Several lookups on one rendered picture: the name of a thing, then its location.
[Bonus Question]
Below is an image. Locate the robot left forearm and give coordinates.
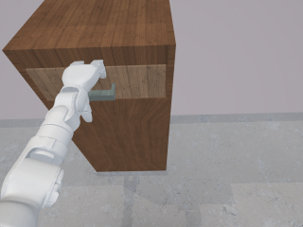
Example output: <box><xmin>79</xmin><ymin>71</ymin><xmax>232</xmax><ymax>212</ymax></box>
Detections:
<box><xmin>1</xmin><ymin>83</ymin><xmax>88</xmax><ymax>200</ymax></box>

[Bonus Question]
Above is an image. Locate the robot left upper arm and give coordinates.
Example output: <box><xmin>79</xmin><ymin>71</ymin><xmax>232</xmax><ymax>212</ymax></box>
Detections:
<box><xmin>0</xmin><ymin>157</ymin><xmax>64</xmax><ymax>227</ymax></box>

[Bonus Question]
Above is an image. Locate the left robot hand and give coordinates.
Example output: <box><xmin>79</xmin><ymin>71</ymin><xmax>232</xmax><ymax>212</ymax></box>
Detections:
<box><xmin>62</xmin><ymin>60</ymin><xmax>107</xmax><ymax>122</ymax></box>

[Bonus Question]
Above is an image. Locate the handle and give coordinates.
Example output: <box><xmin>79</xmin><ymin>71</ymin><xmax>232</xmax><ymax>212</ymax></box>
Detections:
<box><xmin>87</xmin><ymin>83</ymin><xmax>116</xmax><ymax>101</ymax></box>

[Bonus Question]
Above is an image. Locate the cabinet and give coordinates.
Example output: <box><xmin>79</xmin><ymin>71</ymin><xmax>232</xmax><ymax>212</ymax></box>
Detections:
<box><xmin>2</xmin><ymin>0</ymin><xmax>176</xmax><ymax>172</ymax></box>

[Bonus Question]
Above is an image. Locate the drawer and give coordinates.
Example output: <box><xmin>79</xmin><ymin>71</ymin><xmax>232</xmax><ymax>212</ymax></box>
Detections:
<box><xmin>26</xmin><ymin>64</ymin><xmax>167</xmax><ymax>100</ymax></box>

